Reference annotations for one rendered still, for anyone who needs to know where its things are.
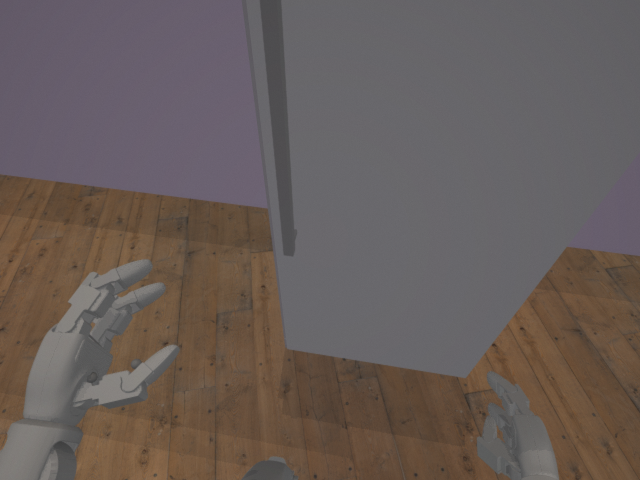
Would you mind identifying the right robot hand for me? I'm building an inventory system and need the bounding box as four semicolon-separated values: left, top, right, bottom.
477;371;559;480

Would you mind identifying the left robot forearm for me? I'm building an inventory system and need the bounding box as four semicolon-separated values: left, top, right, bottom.
0;419;83;480

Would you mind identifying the left robot hand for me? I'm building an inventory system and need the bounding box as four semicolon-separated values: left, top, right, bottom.
23;259;180;426

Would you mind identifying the left robot shin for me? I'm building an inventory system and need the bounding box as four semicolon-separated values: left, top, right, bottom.
269;456;287;465

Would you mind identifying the handle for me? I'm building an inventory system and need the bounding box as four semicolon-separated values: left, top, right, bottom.
260;0;297;257

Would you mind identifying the fridge door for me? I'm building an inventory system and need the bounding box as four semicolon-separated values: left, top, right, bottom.
246;0;640;378

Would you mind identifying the left robot thigh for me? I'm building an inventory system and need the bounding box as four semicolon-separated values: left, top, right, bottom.
241;460;298;480

